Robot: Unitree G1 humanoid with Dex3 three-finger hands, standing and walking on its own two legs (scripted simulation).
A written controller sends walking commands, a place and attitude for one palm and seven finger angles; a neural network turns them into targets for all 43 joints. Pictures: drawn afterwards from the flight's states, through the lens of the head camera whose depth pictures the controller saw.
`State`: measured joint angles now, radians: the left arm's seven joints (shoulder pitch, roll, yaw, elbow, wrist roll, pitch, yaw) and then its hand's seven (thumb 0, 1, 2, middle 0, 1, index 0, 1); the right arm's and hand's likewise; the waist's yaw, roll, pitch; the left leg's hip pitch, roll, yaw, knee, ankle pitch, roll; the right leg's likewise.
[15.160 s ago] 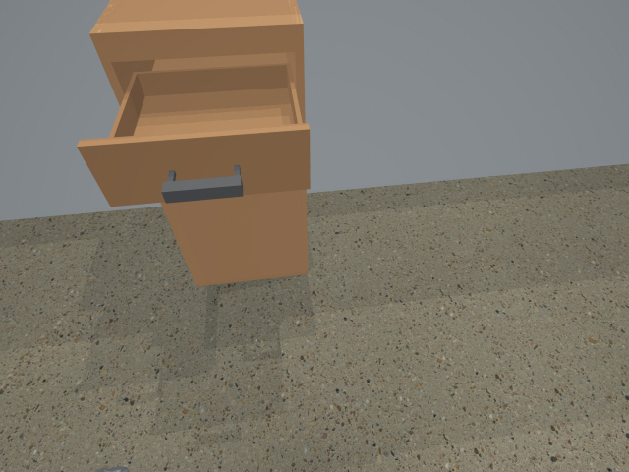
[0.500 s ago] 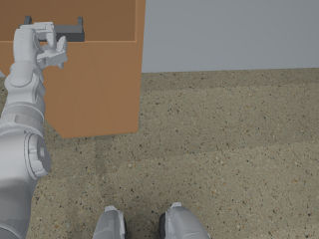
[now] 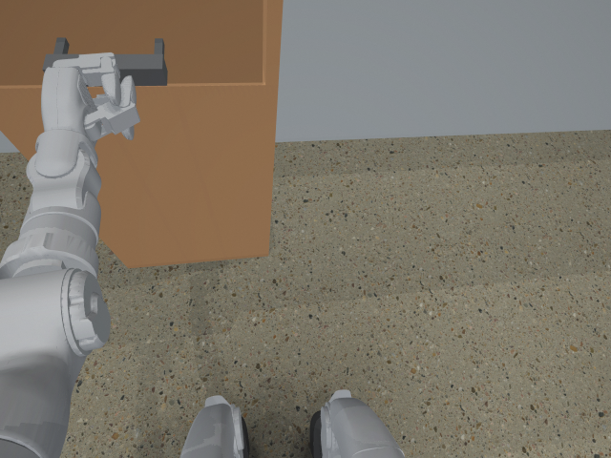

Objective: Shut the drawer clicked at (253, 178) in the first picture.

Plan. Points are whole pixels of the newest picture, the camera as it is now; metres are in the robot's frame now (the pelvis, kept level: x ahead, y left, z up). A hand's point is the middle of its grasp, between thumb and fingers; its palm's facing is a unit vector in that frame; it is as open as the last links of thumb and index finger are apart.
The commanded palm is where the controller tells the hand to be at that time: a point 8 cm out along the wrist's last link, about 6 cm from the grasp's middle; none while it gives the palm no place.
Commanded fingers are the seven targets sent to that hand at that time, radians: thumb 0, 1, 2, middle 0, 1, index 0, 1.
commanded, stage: pull the fist back off the drawer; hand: left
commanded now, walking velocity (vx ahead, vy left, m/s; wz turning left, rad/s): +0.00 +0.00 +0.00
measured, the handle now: (110, 58) +0.61 +0.20 +0.09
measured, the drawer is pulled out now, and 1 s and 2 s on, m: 0.00 0.00 0.00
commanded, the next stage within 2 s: draw the hand back to the body in 0.20 s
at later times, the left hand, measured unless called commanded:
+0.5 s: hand (109, 121) +0.49 +0.18 +0.11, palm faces +0.04 -1.00 -0.04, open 3.2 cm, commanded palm +0.44 +0.22 +0.12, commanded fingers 0.00 0.90 0.90 -1.40 -1.60 -1.40 -1.60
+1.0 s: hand (30, 219) +0.34 +0.20 +0.17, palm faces +0.25 -0.94 -0.24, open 3.3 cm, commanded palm +0.30 +0.24 +0.19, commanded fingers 0.00 0.90 0.90 -1.40 -1.60 -1.40 -1.60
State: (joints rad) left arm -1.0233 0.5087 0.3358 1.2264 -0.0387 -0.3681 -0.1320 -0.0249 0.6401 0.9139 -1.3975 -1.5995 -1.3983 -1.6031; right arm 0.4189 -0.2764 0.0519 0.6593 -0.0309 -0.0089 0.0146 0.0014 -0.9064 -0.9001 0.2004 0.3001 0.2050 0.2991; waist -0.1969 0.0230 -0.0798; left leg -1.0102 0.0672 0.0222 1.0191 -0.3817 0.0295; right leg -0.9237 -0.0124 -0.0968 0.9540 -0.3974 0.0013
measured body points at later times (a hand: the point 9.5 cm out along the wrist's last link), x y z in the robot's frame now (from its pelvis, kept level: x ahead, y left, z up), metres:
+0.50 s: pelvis +0.05 -0.01 +0.03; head +0.14 -0.01 +0.47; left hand +0.48 +0.23 +0.12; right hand +0.09 -0.27 -0.09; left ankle +0.05 +0.10 -0.67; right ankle +0.03 -0.13 -0.67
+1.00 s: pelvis +0.05 -0.02 +0.07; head +0.05 -0.04 +0.52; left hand +0.32 +0.25 +0.18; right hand +0.25 -0.25 -0.01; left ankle +0.05 +0.10 -0.67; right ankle +0.03 -0.13 -0.67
